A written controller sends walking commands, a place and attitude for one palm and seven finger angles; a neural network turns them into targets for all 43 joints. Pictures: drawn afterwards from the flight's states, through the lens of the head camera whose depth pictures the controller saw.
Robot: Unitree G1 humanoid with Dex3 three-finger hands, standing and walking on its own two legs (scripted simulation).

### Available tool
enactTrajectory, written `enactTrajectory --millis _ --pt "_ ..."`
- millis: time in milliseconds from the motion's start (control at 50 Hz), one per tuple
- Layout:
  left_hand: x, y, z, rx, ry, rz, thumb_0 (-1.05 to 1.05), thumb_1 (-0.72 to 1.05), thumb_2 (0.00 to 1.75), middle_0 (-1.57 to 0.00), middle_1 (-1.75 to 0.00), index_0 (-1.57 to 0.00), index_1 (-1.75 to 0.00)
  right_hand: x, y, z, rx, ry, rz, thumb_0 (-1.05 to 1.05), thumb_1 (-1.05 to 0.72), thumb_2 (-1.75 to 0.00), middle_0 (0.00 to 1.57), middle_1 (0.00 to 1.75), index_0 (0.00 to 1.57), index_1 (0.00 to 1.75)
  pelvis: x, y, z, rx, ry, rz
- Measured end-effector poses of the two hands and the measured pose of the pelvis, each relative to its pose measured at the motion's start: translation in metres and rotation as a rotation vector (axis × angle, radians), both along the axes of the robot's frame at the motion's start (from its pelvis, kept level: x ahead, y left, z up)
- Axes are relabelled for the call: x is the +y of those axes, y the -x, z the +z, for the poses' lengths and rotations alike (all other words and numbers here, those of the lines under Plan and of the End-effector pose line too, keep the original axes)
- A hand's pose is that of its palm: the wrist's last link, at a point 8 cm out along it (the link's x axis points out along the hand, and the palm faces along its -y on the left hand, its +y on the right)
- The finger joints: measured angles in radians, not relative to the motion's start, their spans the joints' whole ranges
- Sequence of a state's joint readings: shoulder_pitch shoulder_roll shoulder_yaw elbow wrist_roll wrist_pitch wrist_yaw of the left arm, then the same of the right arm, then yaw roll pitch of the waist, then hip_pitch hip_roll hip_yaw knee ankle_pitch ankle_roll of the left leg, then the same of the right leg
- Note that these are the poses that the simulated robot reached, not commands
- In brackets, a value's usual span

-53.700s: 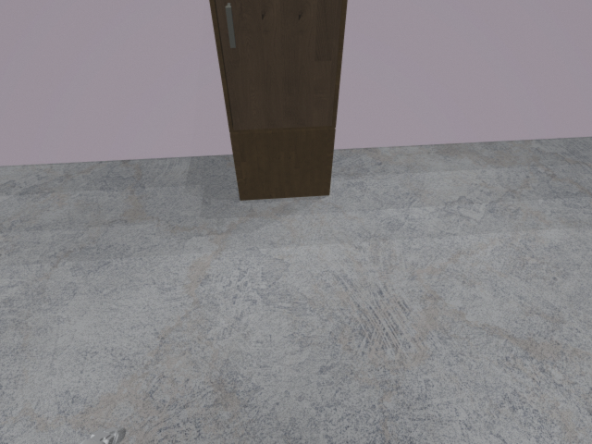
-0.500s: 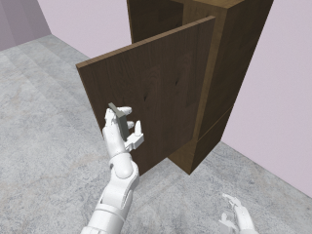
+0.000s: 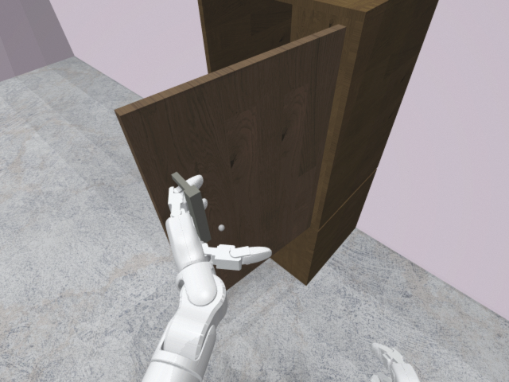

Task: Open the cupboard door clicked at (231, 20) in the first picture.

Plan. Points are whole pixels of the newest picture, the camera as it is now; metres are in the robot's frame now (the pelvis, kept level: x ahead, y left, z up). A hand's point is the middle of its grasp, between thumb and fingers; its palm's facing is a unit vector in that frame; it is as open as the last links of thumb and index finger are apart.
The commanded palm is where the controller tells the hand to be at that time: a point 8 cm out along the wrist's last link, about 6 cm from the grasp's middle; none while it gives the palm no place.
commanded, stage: open thumb and fingers to let go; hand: left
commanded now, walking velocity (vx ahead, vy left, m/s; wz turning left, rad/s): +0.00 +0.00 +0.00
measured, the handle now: (191, 209) +0.36 +0.12 +0.09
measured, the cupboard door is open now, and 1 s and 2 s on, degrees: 82 84 84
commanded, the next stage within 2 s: slide the hand sideways off the handle in 0.08 s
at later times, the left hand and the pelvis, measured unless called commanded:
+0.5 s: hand (222, 250) +0.28 +0.07 +0.10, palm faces -0.07 -1.00 +0.02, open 16.3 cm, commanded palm +0.26 +0.12 +0.09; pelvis -0.02 +0.00 +0.00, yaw +0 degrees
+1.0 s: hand (180, 276) +0.25 +0.12 +0.09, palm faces +0.01 -1.00 -0.02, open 16.1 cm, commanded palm +0.22 +0.18 +0.09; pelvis -0.01 +0.01 +0.01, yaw -1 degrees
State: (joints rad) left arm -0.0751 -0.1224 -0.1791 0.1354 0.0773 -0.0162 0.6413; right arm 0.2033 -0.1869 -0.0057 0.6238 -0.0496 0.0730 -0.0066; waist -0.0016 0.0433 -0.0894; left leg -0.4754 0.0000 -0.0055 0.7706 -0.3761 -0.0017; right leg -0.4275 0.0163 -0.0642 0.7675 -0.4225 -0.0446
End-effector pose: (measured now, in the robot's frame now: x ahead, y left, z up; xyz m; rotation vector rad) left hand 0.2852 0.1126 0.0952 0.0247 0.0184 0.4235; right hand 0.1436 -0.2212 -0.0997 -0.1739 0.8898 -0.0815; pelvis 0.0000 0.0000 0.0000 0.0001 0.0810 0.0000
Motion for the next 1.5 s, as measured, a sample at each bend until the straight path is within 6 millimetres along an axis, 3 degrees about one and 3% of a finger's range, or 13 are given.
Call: enactTrajectory --millis 220,340,420,500,600,700,920,1140,1360,1500 --pt "-0.005 0.013 0.000 0.001 -0.007 -0.049 -0.01 -0.50 0.30 -0.35 -0.55 -0.31 -0.62 0.008 -0.015 0.009 -0.070 -0.011 0.035 0.02 -0.91 -0.90 0.20 0.30 0.20 0.30 -0.002 0.008 0.000 -0.019 0.000 0.009" --pt "0.008 0.019 -0.002 -0.036 -0.117 -0.392 -0.02 -0.50 0.30 -0.27 -0.42 -0.20 -0.46 0.008 -0.006 0.011 -0.087 -0.009 0.040 0.01 -0.91 -0.90 0.20 0.30 0.20 0.30 -0.003 0.017 0.001 -0.038 -0.006 0.015" --pt "0.010 0.021 0.000 -0.029 -0.041 -0.522 -0.02 -0.50 0.30 -0.21 -0.36 -0.16 -0.38 0.007 0.004 0.011 -0.104 -0.014 0.015 0.01 -0.91 -0.90 0.20 0.30 0.20 0.30 0.000 0.021 0.002 -0.055 0.002 0.012" --pt "0.008 0.019 0.002 -0.035 0.044 -0.497 -0.02 -0.50 0.30 -0.18 -0.33 -0.15 -0.34 0.007 0.013 0.013 -0.114 -0.020 0.003 0.02 -0.91 -0.90 0.20 0.30 0.20 0.30 0.003 0.023 0.005 -0.057 -0.001 0.002" --pt "0.006 0.021 0.000 -0.044 0.025 -0.469 -0.02 -0.50 0.30 -0.17 -0.31 -0.16 -0.32 0.008 0.019 0.017 -0.119 -0.028 0.003 0.02 -0.91 -0.90 0.20 0.30 0.20 0.30 0.003 0.023 0.006 -0.048 -0.007 -0.018" --pt "0.017 0.028 -0.003 -0.038 0.000 -0.475 -0.02 -0.50 0.30 -0.19 -0.32 -0.17 -0.31 0.006 0.020 0.020 -0.120 -0.026 -0.014 0.02 -0.91 -0.90 0.20 0.30 0.20 0.30 0.003 0.019 0.007 -0.050 -0.006 -0.032" --pt "0.052 0.050 -0.003 -0.028 0.016 -0.426 -0.02 -0.50 0.30 -0.21 -0.33 -0.20 -0.33 0.003 -0.003 0.029 -0.172 -0.013 -0.013 0.02 -0.91 -0.90 0.20 0.30 0.20 0.30 0.006 0.008 0.008 -0.043 0.000 -0.031" --pt "0.072 0.069 -0.005 -0.021 -0.007 -0.419 -0.02 -0.50 0.30 -0.20 -0.32 -0.18 -0.31 0.011 -0.029 0.032 -0.229 -0.011 0.031 0.02 -0.91 -0.90 0.20 0.30 0.20 0.30 0.006 0.002 0.003 -0.024 0.004 -0.010" --pt "0.098 0.088 -0.006 0.004 -0.012 -0.380 -0.02 -0.50 0.30 -0.16 -0.30 -0.16 -0.30 0.012 -0.030 0.028 -0.241 -0.010 0.034 0.02 -0.91 -0.90 0.20 0.30 0.20 0.30 0.005 -0.003 0.000 -0.010 0.006 -0.004" --pt "0.099 0.094 -0.006 -0.020 -0.005 -0.404 -0.02 -0.50 0.30 -0.15 -0.30 -0.15 -0.30 0.007 -0.026 0.026 -0.255 0.015 0.037 0.02 -0.91 -0.90 0.20 0.30 0.20 0.30 0.007 0.001 -0.003 -0.004 0.013 0.008"
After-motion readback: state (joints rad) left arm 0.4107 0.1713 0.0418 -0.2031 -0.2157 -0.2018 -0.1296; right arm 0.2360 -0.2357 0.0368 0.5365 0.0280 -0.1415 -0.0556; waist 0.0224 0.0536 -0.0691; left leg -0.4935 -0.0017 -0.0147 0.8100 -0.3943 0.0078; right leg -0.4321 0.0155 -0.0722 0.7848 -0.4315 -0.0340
